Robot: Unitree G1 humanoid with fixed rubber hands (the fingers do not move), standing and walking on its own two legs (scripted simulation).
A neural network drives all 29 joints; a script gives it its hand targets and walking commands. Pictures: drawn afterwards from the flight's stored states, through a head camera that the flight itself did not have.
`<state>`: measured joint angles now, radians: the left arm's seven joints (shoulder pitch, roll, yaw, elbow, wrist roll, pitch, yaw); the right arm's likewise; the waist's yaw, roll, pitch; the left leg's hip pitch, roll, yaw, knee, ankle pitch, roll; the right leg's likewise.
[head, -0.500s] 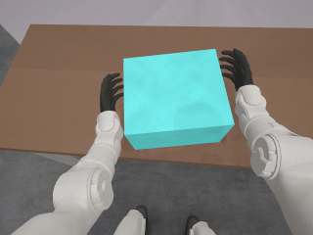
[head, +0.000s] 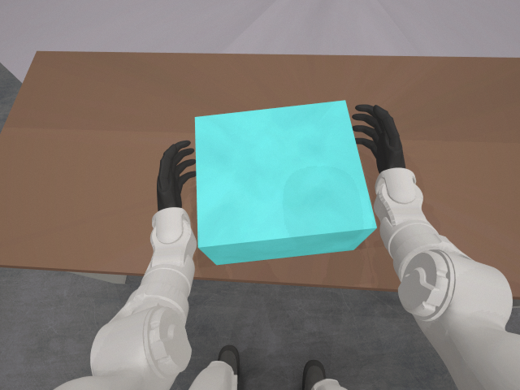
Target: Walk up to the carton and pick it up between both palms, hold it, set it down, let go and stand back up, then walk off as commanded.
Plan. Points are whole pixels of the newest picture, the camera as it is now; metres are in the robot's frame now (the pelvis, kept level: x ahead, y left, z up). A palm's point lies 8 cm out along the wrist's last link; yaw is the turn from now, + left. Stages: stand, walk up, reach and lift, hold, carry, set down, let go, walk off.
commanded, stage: reach and lift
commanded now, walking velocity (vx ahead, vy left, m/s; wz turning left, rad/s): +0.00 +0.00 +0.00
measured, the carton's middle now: (277, 186) +0.43 +0.04 -0.08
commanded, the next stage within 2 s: none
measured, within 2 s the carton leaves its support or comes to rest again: leaves its support in 1.20 s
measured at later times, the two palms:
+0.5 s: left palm (171, 197) +0.37 +0.20 -0.03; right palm (387, 159) +0.46 -0.13 -0.01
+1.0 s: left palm (166, 214) +0.35 +0.20 -0.03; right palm (388, 180) +0.42 -0.13 +0.00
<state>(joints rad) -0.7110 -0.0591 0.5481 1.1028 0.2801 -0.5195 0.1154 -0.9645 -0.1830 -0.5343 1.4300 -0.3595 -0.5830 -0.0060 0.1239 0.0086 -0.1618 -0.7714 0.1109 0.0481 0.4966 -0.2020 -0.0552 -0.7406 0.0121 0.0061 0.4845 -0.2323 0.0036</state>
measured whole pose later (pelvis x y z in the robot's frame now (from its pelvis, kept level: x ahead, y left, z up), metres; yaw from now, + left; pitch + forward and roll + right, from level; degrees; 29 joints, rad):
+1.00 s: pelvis +0.00 +0.01 +0.01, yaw +1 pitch +26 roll -2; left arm -0.59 -0.02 0.38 1.14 0.13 -0.57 0.13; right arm -0.86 -0.16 -0.31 1.45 -0.21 -0.63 -0.06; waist 0.08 0.03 -0.19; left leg -0.73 0.11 0.04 0.46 -0.18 -0.05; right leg -0.66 0.01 -0.02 0.39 -0.18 0.01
